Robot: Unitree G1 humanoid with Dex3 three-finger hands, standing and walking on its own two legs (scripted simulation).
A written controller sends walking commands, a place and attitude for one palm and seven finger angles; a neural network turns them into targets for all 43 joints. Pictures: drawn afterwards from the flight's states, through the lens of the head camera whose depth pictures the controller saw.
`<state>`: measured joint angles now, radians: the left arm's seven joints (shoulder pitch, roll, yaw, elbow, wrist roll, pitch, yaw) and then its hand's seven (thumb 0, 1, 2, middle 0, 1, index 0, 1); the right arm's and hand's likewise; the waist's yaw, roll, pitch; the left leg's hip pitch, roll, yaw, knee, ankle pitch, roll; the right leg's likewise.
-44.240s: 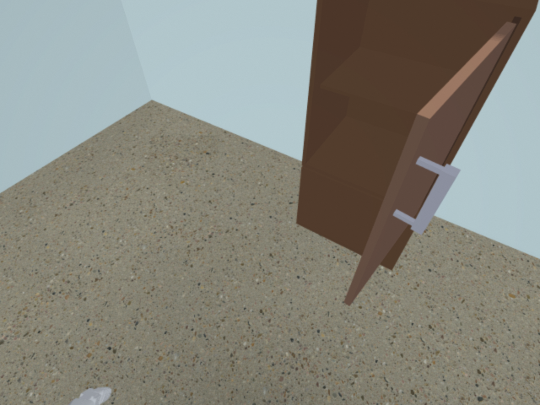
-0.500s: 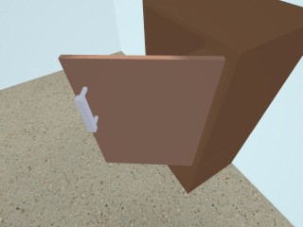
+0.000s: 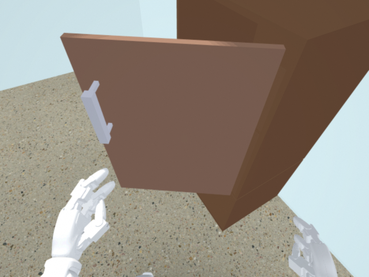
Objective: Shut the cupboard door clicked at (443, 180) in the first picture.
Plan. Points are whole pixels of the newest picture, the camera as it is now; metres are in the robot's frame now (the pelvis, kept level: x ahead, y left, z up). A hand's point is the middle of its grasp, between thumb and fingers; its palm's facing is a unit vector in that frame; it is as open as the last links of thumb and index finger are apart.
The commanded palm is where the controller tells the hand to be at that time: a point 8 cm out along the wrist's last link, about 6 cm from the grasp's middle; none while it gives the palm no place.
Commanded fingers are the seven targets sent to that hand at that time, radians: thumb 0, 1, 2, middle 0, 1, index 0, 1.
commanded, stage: raise the hand and make a fist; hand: left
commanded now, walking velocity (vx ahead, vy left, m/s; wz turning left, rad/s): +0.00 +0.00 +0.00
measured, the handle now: (100, 113) +0.46 +0.22 +0.10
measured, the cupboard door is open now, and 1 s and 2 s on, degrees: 55 55 55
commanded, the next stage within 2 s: bring the fist close to the handle in 1.62 s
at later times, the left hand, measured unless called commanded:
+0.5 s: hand (93, 238) +0.19 +0.18 +0.04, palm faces -0.05 -1.00 -0.03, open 4.3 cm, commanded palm +0.16 +0.23 +0.05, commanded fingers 0.00 0.90 0.90 -0.93 -1.10 -0.93 -1.10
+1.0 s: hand (79, 218) +0.21 +0.20 +0.09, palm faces -0.03 -1.00 -0.05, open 3.1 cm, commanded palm +0.19 +0.25 +0.09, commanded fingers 0.00 0.90 0.90 -1.30 -1.50 -1.30 -1.50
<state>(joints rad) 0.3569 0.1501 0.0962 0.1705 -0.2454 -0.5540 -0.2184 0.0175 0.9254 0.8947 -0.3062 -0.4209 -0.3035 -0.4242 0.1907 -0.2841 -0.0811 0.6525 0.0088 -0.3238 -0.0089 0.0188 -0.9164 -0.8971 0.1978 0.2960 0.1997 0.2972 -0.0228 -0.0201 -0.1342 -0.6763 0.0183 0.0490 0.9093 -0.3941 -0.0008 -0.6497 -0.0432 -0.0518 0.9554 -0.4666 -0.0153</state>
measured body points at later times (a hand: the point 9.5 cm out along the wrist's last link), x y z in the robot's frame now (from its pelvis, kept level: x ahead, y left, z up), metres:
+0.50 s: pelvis -0.01 +0.01 -0.03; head +0.04 +0.00 +0.42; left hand +0.19 +0.23 +0.05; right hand +0.16 -0.20 -0.12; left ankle +0.03 +0.12 -0.69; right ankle +0.01 -0.11 -0.69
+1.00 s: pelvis +0.00 +0.02 +0.00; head +0.03 +0.01 +0.45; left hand +0.21 +0.25 +0.09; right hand +0.20 -0.20 -0.06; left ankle +0.03 +0.12 -0.69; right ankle +0.01 -0.11 -0.69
